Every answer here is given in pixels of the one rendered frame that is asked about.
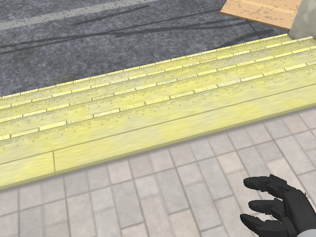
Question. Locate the robot right hand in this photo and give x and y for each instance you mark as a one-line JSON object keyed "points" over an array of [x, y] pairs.
{"points": [[294, 213]]}

